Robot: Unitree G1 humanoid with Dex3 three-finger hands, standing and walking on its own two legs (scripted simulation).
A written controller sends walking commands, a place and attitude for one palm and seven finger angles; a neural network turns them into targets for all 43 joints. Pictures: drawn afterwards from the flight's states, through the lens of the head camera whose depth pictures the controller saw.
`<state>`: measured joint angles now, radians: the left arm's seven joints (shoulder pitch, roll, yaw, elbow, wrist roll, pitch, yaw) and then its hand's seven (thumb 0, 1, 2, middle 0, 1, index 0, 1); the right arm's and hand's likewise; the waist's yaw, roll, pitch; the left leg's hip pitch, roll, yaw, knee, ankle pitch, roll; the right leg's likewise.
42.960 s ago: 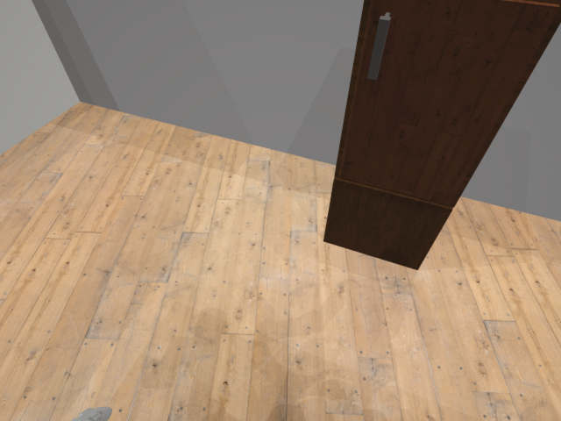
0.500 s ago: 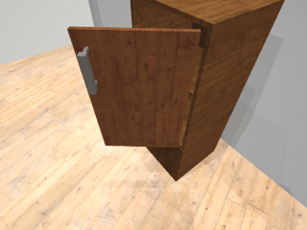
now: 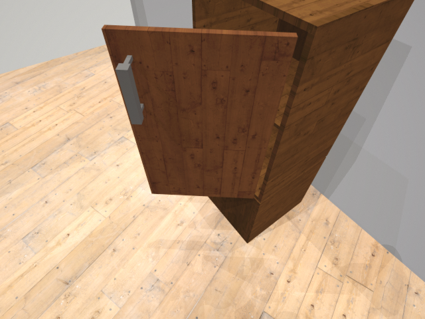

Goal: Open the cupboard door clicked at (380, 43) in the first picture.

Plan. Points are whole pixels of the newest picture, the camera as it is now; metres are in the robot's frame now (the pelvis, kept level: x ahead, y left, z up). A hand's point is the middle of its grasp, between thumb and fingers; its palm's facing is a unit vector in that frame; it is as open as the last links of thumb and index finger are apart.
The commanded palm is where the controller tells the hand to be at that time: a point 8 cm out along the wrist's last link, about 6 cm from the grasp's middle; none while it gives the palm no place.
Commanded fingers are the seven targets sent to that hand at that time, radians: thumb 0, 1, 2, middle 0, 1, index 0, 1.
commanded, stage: come to a stop and stand still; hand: left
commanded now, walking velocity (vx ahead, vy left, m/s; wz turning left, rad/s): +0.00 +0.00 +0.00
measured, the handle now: (133, 90) +0.54 +0.21 +0.13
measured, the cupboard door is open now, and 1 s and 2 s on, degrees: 51 51 51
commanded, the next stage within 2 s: look again from close up in 0.44 s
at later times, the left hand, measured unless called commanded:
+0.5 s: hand out of the picture -0.02 +0.15 -0.17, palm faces +0.02 -0.98 -0.19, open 7.4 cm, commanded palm none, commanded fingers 0.00 0.90 0.90 -0.20 -0.30 -0.20 -0.30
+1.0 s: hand out of the picture +0.00 +0.13 -0.17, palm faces +0.05 -0.98 -0.17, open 7.4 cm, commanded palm none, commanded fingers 0.00 0.90 0.90 -0.20 -0.30 -0.20 -0.30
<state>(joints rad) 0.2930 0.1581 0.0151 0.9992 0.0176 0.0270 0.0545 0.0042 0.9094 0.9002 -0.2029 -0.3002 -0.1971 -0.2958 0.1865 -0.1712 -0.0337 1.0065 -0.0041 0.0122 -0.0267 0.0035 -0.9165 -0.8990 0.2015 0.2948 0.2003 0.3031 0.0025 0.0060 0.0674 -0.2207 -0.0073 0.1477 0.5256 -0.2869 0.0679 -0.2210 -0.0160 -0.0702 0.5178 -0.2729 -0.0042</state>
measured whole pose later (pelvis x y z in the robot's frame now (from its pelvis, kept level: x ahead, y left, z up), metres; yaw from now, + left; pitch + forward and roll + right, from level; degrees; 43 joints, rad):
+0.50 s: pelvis -0.02 -0.02 +0.01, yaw +1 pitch +0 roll +1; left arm 0.33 0.15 -0.02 1.06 0.01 -0.01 0.03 0.01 0.91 0.90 -0.20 -0.30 -0.20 -0.30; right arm 0.34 -0.16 0.02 1.09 -0.01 -0.01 0.00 0.00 -0.91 -0.90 0.20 0.29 0.20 0.30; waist -0.01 0.01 0.02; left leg -0.23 -0.01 0.13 0.44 -0.21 0.05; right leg -0.24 -0.01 -0.09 0.47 -0.23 -0.04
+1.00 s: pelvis +0.02 -0.03 +0.01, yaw +1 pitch -1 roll +1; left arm 0.31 0.13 -0.02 1.12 0.01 -0.02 0.04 0.01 0.92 0.90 -0.20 -0.30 -0.20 -0.30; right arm 0.28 -0.14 0.02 1.16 -0.01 -0.03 -0.03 0.01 -0.93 -0.90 0.20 0.29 0.20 0.30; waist 0.01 -0.01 0.02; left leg -0.15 0.00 0.12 0.41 -0.24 0.03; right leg -0.16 0.01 -0.09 0.43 -0.26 -0.04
